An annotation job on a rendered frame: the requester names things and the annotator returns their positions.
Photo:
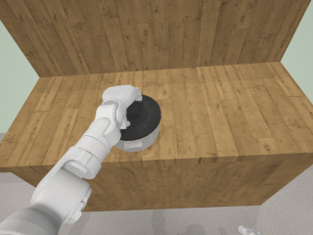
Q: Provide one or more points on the lid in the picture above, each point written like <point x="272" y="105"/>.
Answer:
<point x="140" y="127"/>

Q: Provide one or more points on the knob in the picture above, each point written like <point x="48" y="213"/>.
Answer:
<point x="133" y="111"/>

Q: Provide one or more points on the robot left forearm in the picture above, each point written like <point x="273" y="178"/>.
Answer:
<point x="85" y="158"/>

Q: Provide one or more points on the robot left hand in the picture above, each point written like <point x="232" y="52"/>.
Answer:
<point x="125" y="93"/>

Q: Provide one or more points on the robot left upper arm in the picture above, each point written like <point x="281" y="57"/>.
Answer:
<point x="61" y="201"/>

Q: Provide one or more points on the table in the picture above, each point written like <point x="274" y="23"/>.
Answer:
<point x="235" y="128"/>

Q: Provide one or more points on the pot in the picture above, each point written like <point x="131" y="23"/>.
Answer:
<point x="139" y="144"/>

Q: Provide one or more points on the robot right hand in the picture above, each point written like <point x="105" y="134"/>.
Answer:
<point x="247" y="231"/>

